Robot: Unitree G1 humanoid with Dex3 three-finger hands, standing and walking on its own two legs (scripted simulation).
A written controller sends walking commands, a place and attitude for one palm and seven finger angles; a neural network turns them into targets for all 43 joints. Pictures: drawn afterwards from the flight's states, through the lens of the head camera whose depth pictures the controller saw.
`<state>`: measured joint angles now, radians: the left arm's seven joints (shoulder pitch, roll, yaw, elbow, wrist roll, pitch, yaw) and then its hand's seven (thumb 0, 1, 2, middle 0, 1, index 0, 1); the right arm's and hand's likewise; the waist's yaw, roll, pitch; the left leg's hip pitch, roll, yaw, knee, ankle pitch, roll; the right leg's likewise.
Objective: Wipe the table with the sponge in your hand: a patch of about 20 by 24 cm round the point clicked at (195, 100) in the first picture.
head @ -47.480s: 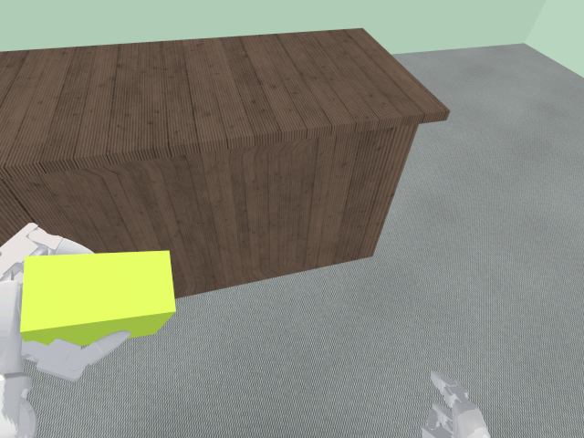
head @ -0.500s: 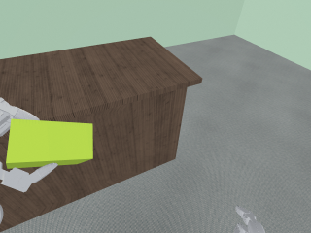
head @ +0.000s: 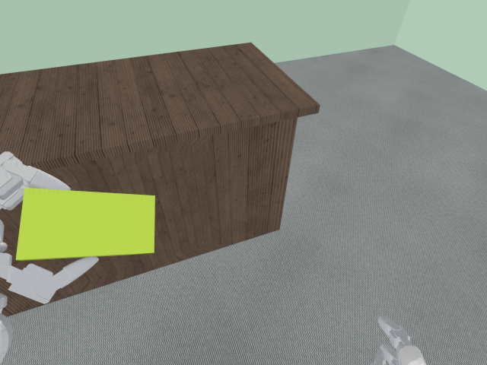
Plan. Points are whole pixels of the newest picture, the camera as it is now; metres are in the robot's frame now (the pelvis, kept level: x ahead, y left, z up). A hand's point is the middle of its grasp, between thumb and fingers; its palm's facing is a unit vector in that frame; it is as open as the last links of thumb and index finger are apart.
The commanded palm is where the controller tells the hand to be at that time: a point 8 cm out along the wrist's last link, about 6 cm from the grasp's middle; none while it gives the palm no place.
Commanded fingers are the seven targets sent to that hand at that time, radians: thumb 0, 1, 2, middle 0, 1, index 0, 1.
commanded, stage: stop stepping back and stand still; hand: left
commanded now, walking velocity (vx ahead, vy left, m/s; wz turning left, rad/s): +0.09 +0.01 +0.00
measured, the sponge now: (106, 228) +0.23 +0.18 +0.19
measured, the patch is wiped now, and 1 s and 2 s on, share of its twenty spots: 1.00 1.00 1.00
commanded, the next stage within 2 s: stand and wait in 0.98 s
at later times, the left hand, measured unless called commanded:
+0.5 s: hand (43, 213) +0.22 +0.23 +0.23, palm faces +0.49 -0.79 -0.36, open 10.5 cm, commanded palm +0.16 +0.28 +0.24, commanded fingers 0.00 0.10 1.30 -1.20 -1.60 -1.20 -1.60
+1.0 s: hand (30, 205) +0.24 +0.27 +0.21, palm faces +0.46 -0.81 -0.37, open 10.5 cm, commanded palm +0.18 +0.31 +0.24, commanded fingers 0.00 0.10 1.30 -1.20 -1.60 -1.20 -1.60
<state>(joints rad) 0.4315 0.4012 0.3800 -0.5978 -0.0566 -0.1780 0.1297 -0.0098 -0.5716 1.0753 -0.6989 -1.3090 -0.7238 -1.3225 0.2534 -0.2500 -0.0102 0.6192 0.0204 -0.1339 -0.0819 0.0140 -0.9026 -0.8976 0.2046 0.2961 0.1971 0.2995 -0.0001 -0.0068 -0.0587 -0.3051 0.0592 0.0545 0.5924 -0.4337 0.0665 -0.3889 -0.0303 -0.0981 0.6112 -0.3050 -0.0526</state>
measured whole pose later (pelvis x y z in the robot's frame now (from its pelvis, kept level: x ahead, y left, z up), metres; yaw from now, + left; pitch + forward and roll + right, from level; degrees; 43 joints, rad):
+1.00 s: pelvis +0.03 +0.03 +0.01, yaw +1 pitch -1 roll -1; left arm 0.41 0.38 0.39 -0.58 -0.06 -0.14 0.16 -0.01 -0.57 1.07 -0.70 -1.31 -0.72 -1.33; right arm 0.14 -0.20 0.02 0.60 0.02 -0.08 -0.06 0.01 -0.90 -0.90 0.21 0.30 0.20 0.30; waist 0.01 0.01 0.04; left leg -0.26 0.04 0.03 0.50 -0.24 -0.01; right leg -0.22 0.01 -0.07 0.44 -0.22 -0.02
